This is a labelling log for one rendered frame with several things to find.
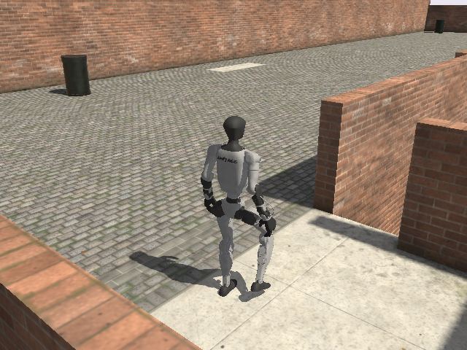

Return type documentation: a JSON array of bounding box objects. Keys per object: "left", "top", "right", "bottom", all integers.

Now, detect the right robot upper arm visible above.
[{"left": 244, "top": 150, "right": 260, "bottom": 195}]

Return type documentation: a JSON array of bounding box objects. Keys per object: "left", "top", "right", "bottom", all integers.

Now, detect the robot right hand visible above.
[{"left": 259, "top": 217, "right": 276, "bottom": 237}]

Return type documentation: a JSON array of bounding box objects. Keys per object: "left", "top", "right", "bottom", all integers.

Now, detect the robot right forearm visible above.
[{"left": 252, "top": 184, "right": 271, "bottom": 221}]

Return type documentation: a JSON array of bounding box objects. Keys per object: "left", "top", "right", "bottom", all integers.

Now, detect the robot left forearm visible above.
[{"left": 201, "top": 172, "right": 213, "bottom": 200}]

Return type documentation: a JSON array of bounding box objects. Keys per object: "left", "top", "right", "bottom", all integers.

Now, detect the robot left hand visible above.
[{"left": 204, "top": 196, "right": 217, "bottom": 213}]

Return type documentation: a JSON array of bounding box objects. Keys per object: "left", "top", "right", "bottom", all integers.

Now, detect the robot head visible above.
[{"left": 221, "top": 116, "right": 246, "bottom": 152}]

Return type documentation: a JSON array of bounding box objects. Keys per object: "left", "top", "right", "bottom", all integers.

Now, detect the robot left thigh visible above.
[{"left": 211, "top": 199, "right": 234, "bottom": 254}]

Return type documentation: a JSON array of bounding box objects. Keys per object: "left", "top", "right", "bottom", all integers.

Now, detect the left robot upper arm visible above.
[{"left": 201, "top": 144, "right": 222, "bottom": 182}]

